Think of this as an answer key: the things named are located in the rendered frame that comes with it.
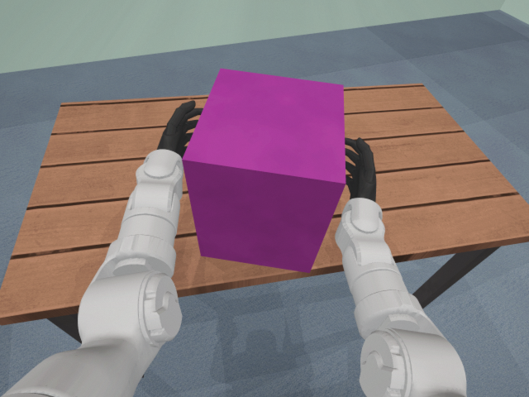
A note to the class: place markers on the robot left forearm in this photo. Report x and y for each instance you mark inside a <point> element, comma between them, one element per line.
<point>150,222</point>

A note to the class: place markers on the robot right hand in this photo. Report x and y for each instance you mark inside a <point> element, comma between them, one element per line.
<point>363,181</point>

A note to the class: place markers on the robot left hand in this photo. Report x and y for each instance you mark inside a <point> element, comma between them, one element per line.
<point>174,137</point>

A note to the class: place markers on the table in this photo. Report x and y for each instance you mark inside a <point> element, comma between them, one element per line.
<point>439,195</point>

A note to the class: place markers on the robot left upper arm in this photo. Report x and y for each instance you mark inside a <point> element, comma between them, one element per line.
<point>123,321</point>

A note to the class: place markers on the carton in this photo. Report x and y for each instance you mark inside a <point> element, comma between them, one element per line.
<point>265,168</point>

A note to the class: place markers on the robot right upper arm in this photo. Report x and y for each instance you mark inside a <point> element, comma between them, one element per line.
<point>402,363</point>

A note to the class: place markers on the robot right forearm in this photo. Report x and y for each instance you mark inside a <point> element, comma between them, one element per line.
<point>380,295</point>

